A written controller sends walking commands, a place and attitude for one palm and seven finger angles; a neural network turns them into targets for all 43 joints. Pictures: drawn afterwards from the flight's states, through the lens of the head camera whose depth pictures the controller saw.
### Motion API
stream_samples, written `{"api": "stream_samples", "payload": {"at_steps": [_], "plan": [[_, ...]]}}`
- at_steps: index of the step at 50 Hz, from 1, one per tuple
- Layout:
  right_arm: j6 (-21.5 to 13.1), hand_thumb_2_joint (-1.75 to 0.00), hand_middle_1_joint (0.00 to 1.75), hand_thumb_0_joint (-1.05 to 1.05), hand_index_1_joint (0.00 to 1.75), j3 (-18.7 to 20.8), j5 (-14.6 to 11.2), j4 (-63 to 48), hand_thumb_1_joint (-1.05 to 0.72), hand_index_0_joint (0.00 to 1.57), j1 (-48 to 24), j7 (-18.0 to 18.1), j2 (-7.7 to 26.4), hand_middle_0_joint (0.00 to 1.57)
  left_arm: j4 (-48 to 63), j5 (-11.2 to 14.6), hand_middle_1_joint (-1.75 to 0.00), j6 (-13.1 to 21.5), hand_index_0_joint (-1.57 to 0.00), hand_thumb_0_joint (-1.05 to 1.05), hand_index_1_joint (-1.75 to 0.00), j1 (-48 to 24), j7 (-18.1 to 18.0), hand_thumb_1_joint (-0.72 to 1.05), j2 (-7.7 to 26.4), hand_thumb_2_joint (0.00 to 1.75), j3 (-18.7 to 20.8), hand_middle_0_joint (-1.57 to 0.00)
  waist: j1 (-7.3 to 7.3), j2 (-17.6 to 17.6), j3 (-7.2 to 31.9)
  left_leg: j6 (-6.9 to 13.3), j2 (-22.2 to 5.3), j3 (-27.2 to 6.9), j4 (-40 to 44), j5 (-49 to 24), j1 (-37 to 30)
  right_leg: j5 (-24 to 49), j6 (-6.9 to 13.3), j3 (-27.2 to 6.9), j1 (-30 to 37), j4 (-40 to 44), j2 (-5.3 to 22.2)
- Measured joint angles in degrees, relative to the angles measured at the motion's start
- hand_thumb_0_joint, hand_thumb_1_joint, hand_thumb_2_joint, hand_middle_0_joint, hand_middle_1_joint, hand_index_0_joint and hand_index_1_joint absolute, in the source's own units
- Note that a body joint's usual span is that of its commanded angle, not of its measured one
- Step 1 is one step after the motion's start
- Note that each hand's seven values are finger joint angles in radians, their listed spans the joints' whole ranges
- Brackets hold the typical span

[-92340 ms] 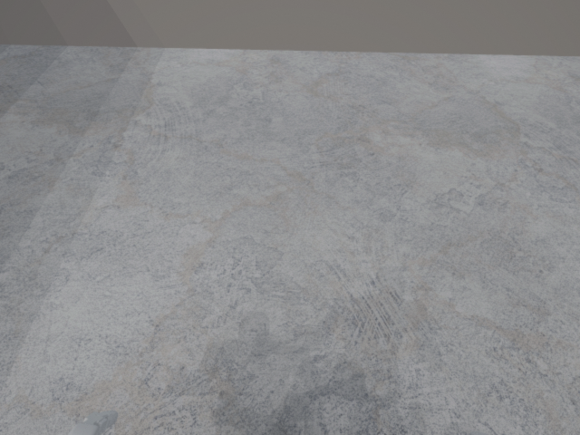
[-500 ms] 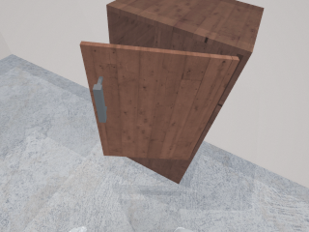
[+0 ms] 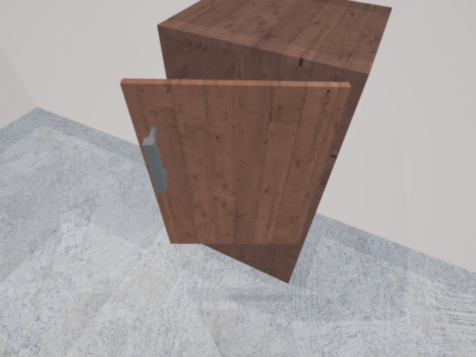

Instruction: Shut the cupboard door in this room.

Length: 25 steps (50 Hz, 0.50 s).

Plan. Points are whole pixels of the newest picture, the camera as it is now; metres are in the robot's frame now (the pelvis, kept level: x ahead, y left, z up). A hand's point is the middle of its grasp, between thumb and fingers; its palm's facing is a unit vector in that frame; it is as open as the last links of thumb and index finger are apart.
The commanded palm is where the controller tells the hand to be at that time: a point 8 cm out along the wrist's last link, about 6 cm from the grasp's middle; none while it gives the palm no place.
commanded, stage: come to a stop and stand still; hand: left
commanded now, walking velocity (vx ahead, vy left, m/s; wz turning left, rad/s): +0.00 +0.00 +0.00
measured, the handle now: (157, 160) +0.50 +0.20 +0.03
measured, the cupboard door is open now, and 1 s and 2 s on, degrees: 26 26 26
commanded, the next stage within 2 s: look again from close up in 0.20 s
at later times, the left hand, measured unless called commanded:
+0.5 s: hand out of the picture -0.02 +0.16 -0.18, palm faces +0.02 -0.99 -0.15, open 7.4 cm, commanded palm none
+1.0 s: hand out of the picture -0.04 +0.18 -0.18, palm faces +0.01 -0.99 -0.14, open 7.4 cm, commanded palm none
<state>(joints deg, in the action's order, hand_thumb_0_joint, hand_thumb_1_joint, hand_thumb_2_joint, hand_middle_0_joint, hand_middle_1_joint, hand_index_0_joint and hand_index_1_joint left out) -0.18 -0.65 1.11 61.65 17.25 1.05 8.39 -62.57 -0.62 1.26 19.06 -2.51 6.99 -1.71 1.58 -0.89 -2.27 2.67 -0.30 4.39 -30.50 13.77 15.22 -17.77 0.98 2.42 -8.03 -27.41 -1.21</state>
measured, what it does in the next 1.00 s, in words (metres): stands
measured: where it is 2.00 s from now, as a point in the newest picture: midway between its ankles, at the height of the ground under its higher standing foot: outside the picture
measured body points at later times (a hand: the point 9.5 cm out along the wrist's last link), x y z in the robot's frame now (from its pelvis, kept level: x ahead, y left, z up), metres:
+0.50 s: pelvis -0.02 +0.00 +0.00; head -0.02 +0.02 +0.45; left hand -0.03 +0.21 -0.16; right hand +0.00 -0.23 -0.15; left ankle +0.03 +0.09 -0.74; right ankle -0.03 -0.11 -0.74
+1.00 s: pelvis -0.02 +0.02 +0.01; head -0.02 +0.05 +0.45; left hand -0.04 +0.24 -0.17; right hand -0.01 -0.20 -0.14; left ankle +0.03 +0.09 -0.74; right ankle -0.03 -0.11 -0.74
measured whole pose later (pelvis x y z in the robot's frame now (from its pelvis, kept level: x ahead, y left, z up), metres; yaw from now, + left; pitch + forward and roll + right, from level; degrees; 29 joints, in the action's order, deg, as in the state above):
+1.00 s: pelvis -0.02 +0.02 +0.01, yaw +0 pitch -2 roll -1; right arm -0.4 -0.6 0.8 64.3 15.6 0.7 8.2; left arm -62.7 -1.0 0.6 20.0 -1.9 9.5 -1.4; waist -0.2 2.4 -0.6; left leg 4.6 2.2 5.3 -23.8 9.0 13.8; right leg -14.5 -0.8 1.7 -8.2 -24.1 1.1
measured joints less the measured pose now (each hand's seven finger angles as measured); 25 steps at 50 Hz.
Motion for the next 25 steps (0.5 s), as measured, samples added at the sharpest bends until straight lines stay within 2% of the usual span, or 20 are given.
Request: {"api": "stream_samples", "payload": {"at_steps": [8,25], "plan": [[0.08,-0.89,0.3,0.02,0.3,0.03,-0.05,0.15,-0.93,0.2,-0.39,0.02,0.48,0.2,0.49,0.05,-0.3,0.15,-0.2,0.01,-0.29,0.6,0.21,0.9,0.14,0.9,-0.15,-0.2,-0.89,0.73,1.46,-0.13,0.48,-0.07,0.82,-0.93,-0.47,-0.2,0.18,0.14,-0.3,-1.05,0.47],[-0.27,-0.89,0.3,0.01,0.3,-0.27,-0.36,1.14,-0.92,0.2,-1.25,-0.14,0.15,0.2,1.09,0.0,-0.3,-0.19,-0.19,0.01,-0.29,0.34,0.46,0.9,2.12,0.9,0.11,-0.2,-1.55,2.81,1.47,0.11,0.67,-0.15,4.07,-3.6,-0.99,2.32,-0.08,0.24,0.07,1.86,0.52]]}}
